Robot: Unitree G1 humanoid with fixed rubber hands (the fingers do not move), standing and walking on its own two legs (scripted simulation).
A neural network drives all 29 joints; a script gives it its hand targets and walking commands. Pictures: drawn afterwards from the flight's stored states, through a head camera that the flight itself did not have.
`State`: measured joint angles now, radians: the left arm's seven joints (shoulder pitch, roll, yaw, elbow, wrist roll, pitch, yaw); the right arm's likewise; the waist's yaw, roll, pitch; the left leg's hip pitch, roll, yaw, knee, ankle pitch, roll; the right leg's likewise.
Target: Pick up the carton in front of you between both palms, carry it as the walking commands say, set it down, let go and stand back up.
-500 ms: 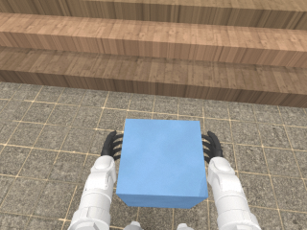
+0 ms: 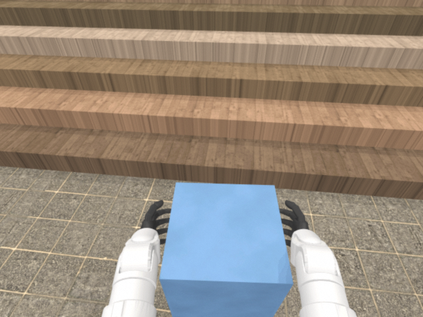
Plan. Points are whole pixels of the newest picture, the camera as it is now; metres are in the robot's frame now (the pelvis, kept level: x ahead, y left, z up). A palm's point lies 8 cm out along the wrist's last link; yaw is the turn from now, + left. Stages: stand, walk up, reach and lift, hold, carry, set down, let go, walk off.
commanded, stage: reach and lift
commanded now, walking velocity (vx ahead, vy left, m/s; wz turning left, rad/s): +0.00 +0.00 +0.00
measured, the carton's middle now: (222, 255) +0.28 +0.00 -0.05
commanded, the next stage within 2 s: hold in 0.82 s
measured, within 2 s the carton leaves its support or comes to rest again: neither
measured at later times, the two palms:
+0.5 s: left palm (149, 230) +0.29 +0.15 +0.03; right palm (299, 231) +0.29 -0.15 +0.03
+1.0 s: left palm (147, 226) +0.29 +0.15 +0.05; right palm (303, 227) +0.29 -0.15 +0.06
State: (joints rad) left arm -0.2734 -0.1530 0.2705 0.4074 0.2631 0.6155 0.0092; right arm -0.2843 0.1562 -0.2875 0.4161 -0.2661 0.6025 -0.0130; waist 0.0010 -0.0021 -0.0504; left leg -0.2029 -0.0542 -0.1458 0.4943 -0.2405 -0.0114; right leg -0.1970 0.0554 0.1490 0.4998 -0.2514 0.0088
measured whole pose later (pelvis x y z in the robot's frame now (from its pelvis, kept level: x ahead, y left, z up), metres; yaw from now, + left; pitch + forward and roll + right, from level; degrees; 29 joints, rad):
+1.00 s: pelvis +0.01 +0.00 +0.01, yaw +0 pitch -6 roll +0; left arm -0.21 -0.14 0.18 0.19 0.23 0.75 0.02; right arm -0.22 0.14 -0.20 0.20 -0.24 0.74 -0.01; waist 0.00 0.00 -0.02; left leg -0.07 -0.04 -0.14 0.37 -0.20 -0.01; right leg -0.06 0.04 0.14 0.38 -0.21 0.01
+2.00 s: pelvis +0.13 +0.00 -0.01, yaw -2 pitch +6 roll +1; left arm -0.13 -0.12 0.13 -0.27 0.10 1.16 0.10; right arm -0.21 0.14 -0.12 -0.18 -0.10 1.13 -0.09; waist -0.01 0.00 -0.17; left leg -0.23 0.03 0.11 0.54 -0.42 0.00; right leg -0.38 -0.04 -0.06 0.85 -0.52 0.02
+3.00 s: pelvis +0.75 -0.01 -0.02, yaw -1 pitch +4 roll +0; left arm -0.73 0.02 0.20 -0.09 0.05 1.37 0.14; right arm -0.76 -0.02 -0.20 -0.05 -0.03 1.34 -0.14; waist -0.02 0.00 -0.05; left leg -0.03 0.01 0.19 0.45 -0.48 0.02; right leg -0.57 -0.03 -0.15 0.56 -0.08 -0.08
